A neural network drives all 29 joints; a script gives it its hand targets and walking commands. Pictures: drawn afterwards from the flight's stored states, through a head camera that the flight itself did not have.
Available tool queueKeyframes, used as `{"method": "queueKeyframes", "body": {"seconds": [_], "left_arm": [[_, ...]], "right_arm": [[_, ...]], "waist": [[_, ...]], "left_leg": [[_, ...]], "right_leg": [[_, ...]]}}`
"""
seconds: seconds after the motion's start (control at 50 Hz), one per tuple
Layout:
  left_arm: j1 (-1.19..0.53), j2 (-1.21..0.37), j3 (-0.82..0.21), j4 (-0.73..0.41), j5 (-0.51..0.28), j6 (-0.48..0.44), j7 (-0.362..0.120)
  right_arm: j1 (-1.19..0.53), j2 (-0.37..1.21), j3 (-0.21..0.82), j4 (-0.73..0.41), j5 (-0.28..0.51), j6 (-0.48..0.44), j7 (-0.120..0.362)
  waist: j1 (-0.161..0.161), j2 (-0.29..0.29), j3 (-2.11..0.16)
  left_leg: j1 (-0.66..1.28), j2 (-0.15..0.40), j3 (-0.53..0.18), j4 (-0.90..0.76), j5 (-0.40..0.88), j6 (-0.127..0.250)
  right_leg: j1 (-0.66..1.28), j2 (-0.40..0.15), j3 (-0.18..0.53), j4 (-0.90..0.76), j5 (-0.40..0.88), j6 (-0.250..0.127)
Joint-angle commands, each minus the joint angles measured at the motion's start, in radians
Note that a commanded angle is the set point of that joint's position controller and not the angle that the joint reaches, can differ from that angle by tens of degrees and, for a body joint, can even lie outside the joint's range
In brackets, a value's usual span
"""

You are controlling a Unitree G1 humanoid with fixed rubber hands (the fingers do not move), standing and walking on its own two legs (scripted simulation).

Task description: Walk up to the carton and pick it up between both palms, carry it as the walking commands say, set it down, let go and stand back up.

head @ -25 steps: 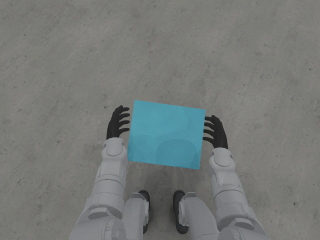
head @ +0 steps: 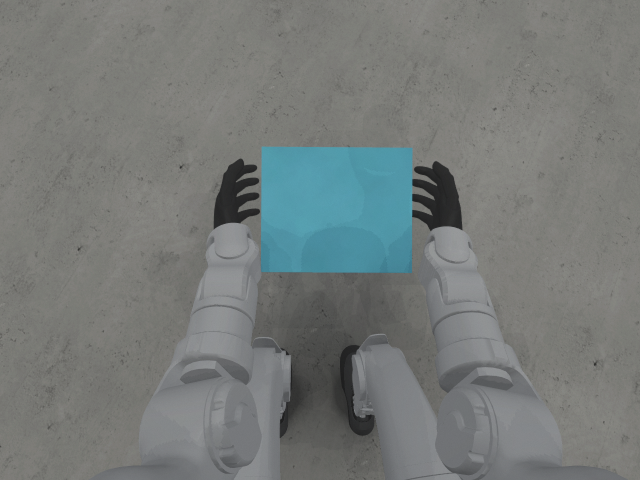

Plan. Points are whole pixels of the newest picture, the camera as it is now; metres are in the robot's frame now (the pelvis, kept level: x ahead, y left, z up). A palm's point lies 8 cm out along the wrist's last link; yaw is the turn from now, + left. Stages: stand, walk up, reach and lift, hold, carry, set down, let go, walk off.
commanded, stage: set down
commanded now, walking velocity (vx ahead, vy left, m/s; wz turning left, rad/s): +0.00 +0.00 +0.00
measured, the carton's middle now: (333, 214) +0.45 -0.02 -0.20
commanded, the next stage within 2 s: none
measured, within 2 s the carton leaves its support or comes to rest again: neither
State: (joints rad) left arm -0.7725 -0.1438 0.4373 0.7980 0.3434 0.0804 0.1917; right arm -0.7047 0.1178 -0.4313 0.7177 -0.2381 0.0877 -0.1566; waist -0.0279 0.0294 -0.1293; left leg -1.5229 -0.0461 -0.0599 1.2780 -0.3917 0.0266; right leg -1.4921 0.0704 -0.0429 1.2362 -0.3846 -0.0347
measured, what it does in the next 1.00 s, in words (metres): lowers itself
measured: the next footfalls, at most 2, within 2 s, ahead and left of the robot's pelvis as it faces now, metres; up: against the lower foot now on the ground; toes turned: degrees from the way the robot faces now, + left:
none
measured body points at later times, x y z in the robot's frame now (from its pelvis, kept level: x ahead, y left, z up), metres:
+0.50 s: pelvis -0.01 +0.00 -0.07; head +0.25 +0.01 +0.29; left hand +0.44 +0.12 -0.19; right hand +0.43 -0.16 -0.18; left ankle +0.08 +0.11 -0.59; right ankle +0.08 -0.10 -0.59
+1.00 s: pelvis -0.01 +0.00 -0.12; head +0.30 +0.00 +0.20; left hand +0.47 +0.12 -0.28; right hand +0.47 -0.16 -0.26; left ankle +0.08 +0.11 -0.59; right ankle +0.08 -0.10 -0.59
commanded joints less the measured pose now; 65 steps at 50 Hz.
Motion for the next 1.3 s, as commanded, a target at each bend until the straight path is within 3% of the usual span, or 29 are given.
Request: {"method": "queueKeyframes", "body": {"seconds": [0.0,0.02,0.06,0.12,0.14,0.16,0.22,0.26,0.28,0.36,0.4,0.44,0.46,0.5,0.54,0.6,0.62,0.64,0.66,0.76,0.8,0.84,0.92,0.96,0.98,1.04,1.06,1.18,1.28], "left_arm": [[-0.376,-0.788,-0.553,0.042,-0.168,-0.051,-0.228],[-0.391,-0.776,-0.582,0.008,-0.181,-0.055,-0.223],[-0.426,-0.768,-0.603,-0.027,-0.204,-0.063,-0.216],[-0.448,-0.742,-0.609,-0.065,-0.212,-0.066,-0.207],[-0.45,-0.733,-0.607,-0.074,-0.206,-0.068,-0.201],[-0.477,-0.731,-0.608,-0.079,-0.212,-0.068,-0.204],[-0.475,-0.729,-0.599,-0.032,-0.208,-0.056,-0.197],[-0.48,-0.73,-0.589,-0.017,-0.22,-0.055,-0.194],[-0.518,-0.729,-0.595,-0.025,-0.225,-0.051,-0.192],[-0.599,-0.704,-0.568,-0.023,-0.22,-0.033,-0.189],[-0.616,-0.688,-0.529,0.004,-0.199,-0.021,-0.186],[-0.61,-0.709,-0.487,0.086,-0.182,0.003,-0.189],[-0.593,-0.696,-0.455,0.101,-0.169,0.006,-0.192],[-0.671,-0.687,-0.426,0.107,-0.168,0.027,-0.195],[-0.712,-0.687,-0.429,0.091,-0.172,0.035,-0.2],[-0.751,-0.662,-0.394,0.097,-0.163,0.045,-0.211],[-0.736,-0.667,-0.386,0.141,-0.147,0.053,-0.212],[-0.744,-0.655,-0.377,0.113,-0.144,0.052,-0.217],[-0.764,-0.675,-0.394,0.095,-0.152,0.051,-0.221],[-0.753,-0.648,-0.423,0.074,-0.162,0.044,-0.228],[-0.736,-0.676,-0.446,0.092,-0.171,0.043,-0.233],[-0.731,-0.664,-0.464,0.073,-0.188,0.032,-0.237],[-0.773,-0.636,-0.513,0.018,-0.227,0.014,-0.23],[-0.786,-0.639,-0.531,0.023,-0.233,0.015,-0.228],[-0.794,-0.624,-0.52,0.019,-0.233,0.011,-0.226],[-0.823,-0.602,-0.494,0.017,-0.236,0.012,-0.227],[-0.834,-0.621,-0.483,0.027,-0.235,0.014,-0.23],[-0.883,-0.566,-0.438,0.086,-0.215,0.026,-0.227],[-0.959,-0.57,-0.435,0.06,-0.241,0.031,-0.237]], "right_arm": [[-0.48,0.784,0.555,-0.009,0.151,-0.04,0.244],[-0.479,0.789,0.571,-0.006,0.172,-0.04,0.244],[-0.449,0.78,0.56,0.036,0.17,-0.032,0.244],[-0.42,0.773,0.546,0.082,0.167,-0.019,0.247],[-0.45,0.766,0.554,0.062,0.178,-0.023,0.248],[-0.434,0.761,0.536,0.087,0.166,-0.019,0.246],[-0.533,0.751,0.553,0.035,0.192,-0.026,0.248],[-0.562,0.725,0.557,0.019,0.197,-0.024,0.245],[-0.58,0.716,0.54,0.035,0.205,-0.022,0.246],[-0.633,0.699,0.508,0.056,0.192,-0.005,0.245],[-0.659,0.702,0.486,0.078,0.186,0.006,0.245],[-0.681,0.693,0.443,0.111,0.162,0.019,0.251],[-0.694,0.689,0.449,0.103,0.158,0.023,0.254],[-0.761,0.67,0.415,0.11,0.143,0.039,0.257],[-0.823,0.659,0.422,0.06,0.159,0.04,0.256],[-0.822,0.666,0.394,0.102,0.126,0.06,0.26],[-0.84,0.657,0.387,0.112,0.127,0.057,0.262],[-0.824,0.661,0.379,0.122,0.112,0.065,0.264],[-0.824,0.673,0.382,0.104,0.118,0.064,0.266],[-0.817,0.703,0.427,0.077,0.123,0.067,0.269],[-0.803,0.674,0.43,0.085,0.127,0.058,0.266],[-0.825,0.688,0.479,0.047,0.154,0.05,0.268],[-0.822,0.682,0.518,0.034,0.18,0.045,0.261],[-0.775,0.674,0.486,0.103,0.166,0.049,0.261],[-0.779,0.682,0.487,0.103,0.167,0.05,0.261],[-0.841,0.651,0.469,0.075,0.168,0.047,0.265],[-0.848,0.642,0.458,0.098,0.166,0.044,0.262],[-0.938,0.594,0.429,0.121,0.169,0.046,0.264],[-0.994,0.571,0.419,0.11,0.173,0.053,0.267]], "waist": [[0.026,0.007,-0.914],[0.041,0.022,-0.921],[0.017,0.027,-0.902],[0.019,0.019,-0.846],[0.04,0.041,-0.851],[0.013,0.034,-0.829],[0.05,0.048,-0.828],[0.041,0.015,-0.84],[0.031,0.052,-0.835],[0.014,0.03,-0.796],[0.04,0.037,-0.755],[0.019,0.034,-0.713],[0.043,0.017,-0.709],[0.023,0.001,-0.681],[0.036,0.042,-0.737],[0.016,-0.012,-0.707],[0.026,0.022,-0.704],[0.032,0.009,-0.707],[0.013,0.009,-0.736],[0.046,-0.005,-0.823],[0.026,0.026,-0.836],[0.056,-0.004,-0.861],[0.039,-0.005,-0.917],[0.013,0.029,-0.874],[0.016,-0.002,-0.841],[0.023,0.007,-0.835],[0.005,0.01,-0.803],[0.026,0.011,-0.729],[0.003,0.012,-0.766]], "left_leg": [[0.322,-0.103,-0.054,0.047,0.296,0.001],[0.319,-0.101,-0.055,0.058,0.321,-0.001],[0.294,-0.105,-0.053,0.077,0.323,-0.005],[0.26,-0.106,-0.061,0.091,0.28,-0.001],[0.253,-0.11,-0.048,0.105,0.286,-0.002],[0.217,-0.11,-0.046,0.111,0.261,-0.004],[0.202,-0.112,-0.047,0.135,0.246,-0.001],[0.197,-0.115,-0.049,0.155,0.235,-0.001],[0.195,-0.111,-0.048,0.164,0.198,-0.002],[0.14,-0.114,-0.04,0.184,0.103,-0.002],[0.111,-0.117,-0.03,0.186,0.06,-0.001],[0.093,-0.118,-0.035,0.184,-0.004,0.002],[0.064,-0.12,-0.019,0.199,-0.012,0.006],[0.02,-0.119,-0.016,0.202,-0.079,0.008],[0.03,-0.122,-0.001,0.222,-0.076,0.008],[-0.023,-0.121,0.002,0.242,-0.087,0.009],[-0.033,-0.119,0.005,0.25,-0.086,0.004],[-0.055,-0.122,0.015,0.252,-0.073,0.003],[-0.037,-0.12,0.011,0.26,-0.06,0.006],[-0.04,-0.114,0.015,0.314,0.074,-0.002],[-0.073,-0.112,0.019,0.345,0.108,-0.008],[-0.076,-0.113,0.015,0.362,0.163,-0.006],[-0.081,-0.112,0.011,0.403,0.239,-0.012],[-0.103,-0.109,0.014,0.415,0.202,-0.016],[-0.109,-0.11,0.01,0.417,0.195,-0.014],[-0.126,-0.114,0.017,0.439,0.167,-0.015],[-0.147,-0.115,0.016,0.444,0.158,-0.014],[-0.196,-0.112,0.023,0.478,0.074,-0.013],[-0.207,-0.113,0.032,0.521,0.06,-0.015]], "right_leg": [[0.267,0.088,0.147,0.083,0.316,0.053],[0.255,0.089,0.149,0.1,0.34,0.051],[0.22,0.088,0.15,0.112,0.338,0.054],[0.136,0.09,0.138,0.142,0.272,0.055],[0.12,0.09,0.138,0.152,0.27,0.057],[0.118,0.089,0.146,0.144,0.261,0.055],[0.071,0.087,0.144,0.186,0.231,0.055],[0.048,0.089,0.13,0.207,0.204,0.061],[0.022,0.088,0.132,0.221,0.16,0.052],[-0.033,0.089,0.114,0.249,0.083,0.048],[-0.063,0.091,0.116,0.252,0.043,0.048],[-0.097,0.09,0.105,0.263,-0.016,0.04],[-0.085,0.086,0.115,0.259,-0.029,0.042],[-0.102,0.087,0.108,0.275,-0.076,0.036],[-0.086,0.085,0.11,0.291,-0.07,0.034],[-0.102,0.085,0.105,0.309,-0.068,0.038],[-0.123,0.084,0.104,0.319,-0.063,0.036],[-0.104,0.083,0.105,0.316,-0.047,0.037],[-0.1,0.086,0.1,0.323,-0.03,0.039],[-0.096,0.089,0.099,0.373,0.098,0.053],[-0.1,0.087,0.105,0.386,0.133,0.049],[-0.092,0.086,0.105,0.404,0.187,0.057],[-0.091,0.086,0.099,0.444,0.263,0.065],[-0.134,0.084,0.101,0.448,0.226,0.057],[-0.16,0.086,0.093,0.452,0.213,0.062],[-0.169,0.083,0.099,0.472,0.178,0.058],[-0.198,0.082,0.094,0.47,0.163,0.056],[-0.258,0.076,0.082,0.521,0.086,0.055],[-0.235,0.074,0.08,0.565,0.083,0.045]]}}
